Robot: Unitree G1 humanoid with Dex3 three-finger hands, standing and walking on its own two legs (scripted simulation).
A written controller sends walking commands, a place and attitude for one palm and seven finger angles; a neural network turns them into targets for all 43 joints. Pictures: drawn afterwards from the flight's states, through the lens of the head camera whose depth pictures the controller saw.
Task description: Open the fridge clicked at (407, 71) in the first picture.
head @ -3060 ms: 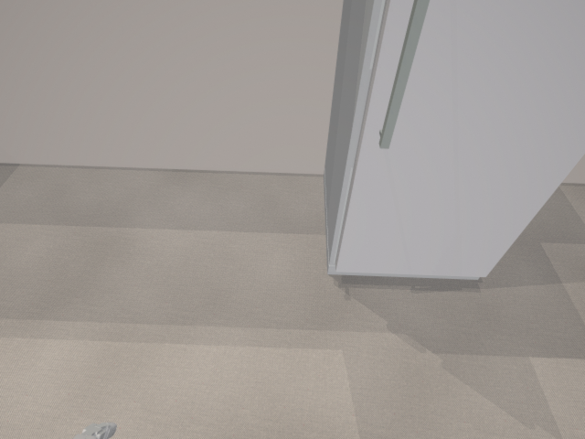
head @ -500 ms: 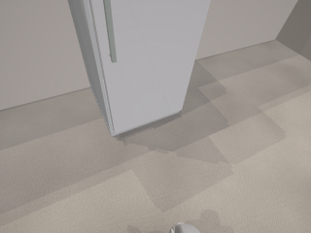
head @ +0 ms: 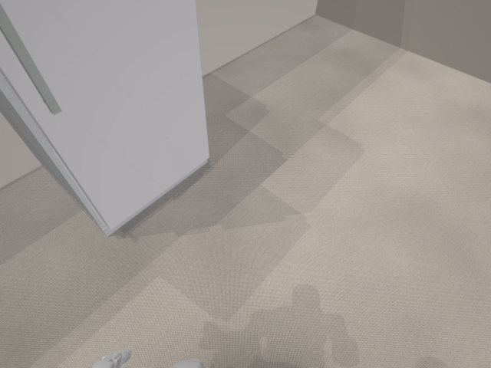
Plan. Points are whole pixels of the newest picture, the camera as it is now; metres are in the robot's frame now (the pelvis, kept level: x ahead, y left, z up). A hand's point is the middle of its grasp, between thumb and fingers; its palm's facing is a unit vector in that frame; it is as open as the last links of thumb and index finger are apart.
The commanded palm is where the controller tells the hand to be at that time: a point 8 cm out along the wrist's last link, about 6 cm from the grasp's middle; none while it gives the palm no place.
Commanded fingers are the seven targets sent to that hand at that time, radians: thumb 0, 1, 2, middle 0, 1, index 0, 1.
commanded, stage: walk to a spot facing it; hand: left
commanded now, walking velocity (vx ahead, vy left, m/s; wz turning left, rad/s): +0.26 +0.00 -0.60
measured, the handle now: out of the picture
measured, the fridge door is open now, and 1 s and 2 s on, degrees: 0 0 0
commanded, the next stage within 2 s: turn to face it in 1.00 s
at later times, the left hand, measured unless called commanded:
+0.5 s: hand (192, 314) +0.23 +0.12 -0.16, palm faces -0.37 -0.92 -0.15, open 7.4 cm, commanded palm none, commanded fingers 0.00 0.90 0.90 -0.20 -0.30 -0.20 -0.30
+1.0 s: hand (220, 277) +0.31 +0.07 -0.17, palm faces -0.38 -0.90 -0.19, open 7.3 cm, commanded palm none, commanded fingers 0.00 0.90 0.90 -0.20 -0.30 -0.20 -0.30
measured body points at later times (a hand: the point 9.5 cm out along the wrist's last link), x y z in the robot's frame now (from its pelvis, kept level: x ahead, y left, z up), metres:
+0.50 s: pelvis +0.07 -0.02 +0.01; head +0.11 -0.02 +0.45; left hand +0.25 +0.17 -0.15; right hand -0.08 -0.21 -0.14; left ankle +0.01 +0.12 -0.73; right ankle +0.10 -0.17 -0.70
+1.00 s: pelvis +0.24 -0.10 +0.01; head +0.25 -0.09 +0.46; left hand +0.33 +0.12 -0.15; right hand +0.25 -0.38 -0.11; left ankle +0.40 -0.04 -0.70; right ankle +0.13 -0.16 -0.73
